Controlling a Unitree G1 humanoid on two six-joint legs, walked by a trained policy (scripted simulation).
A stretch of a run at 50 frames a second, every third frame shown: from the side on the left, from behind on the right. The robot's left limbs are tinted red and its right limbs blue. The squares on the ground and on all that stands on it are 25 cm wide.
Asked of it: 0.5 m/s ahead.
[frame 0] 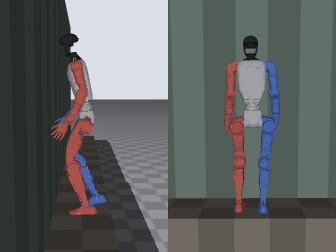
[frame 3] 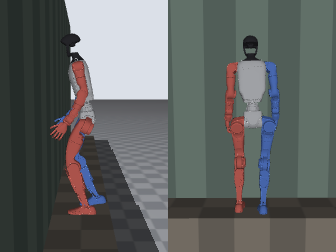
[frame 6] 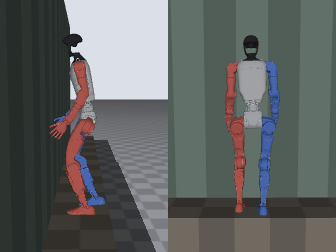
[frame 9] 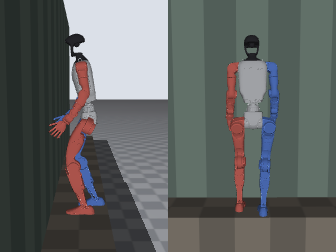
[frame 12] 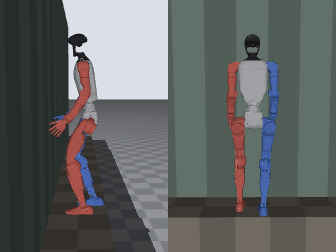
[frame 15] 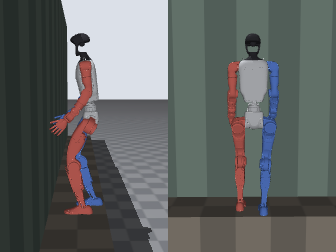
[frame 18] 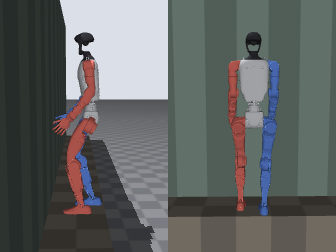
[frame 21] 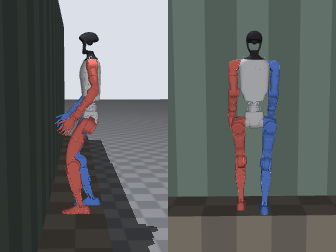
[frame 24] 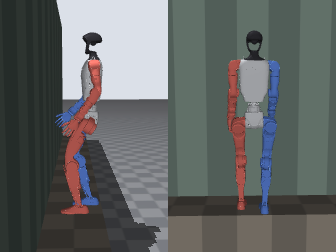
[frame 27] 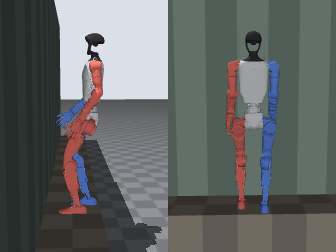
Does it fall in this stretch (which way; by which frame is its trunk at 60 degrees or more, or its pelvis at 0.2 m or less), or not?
no
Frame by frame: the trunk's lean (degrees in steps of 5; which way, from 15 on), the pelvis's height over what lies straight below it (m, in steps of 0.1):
0: 15 forward, 0.8
3: 15 forward, 0.8
6: 15 forward, 0.8
9: 10, 0.8
12: 10, 0.8
15: 10, 0.8
18: 5, 0.8
21: 0, 0.8
24: 0, 0.8
27: 5, 0.8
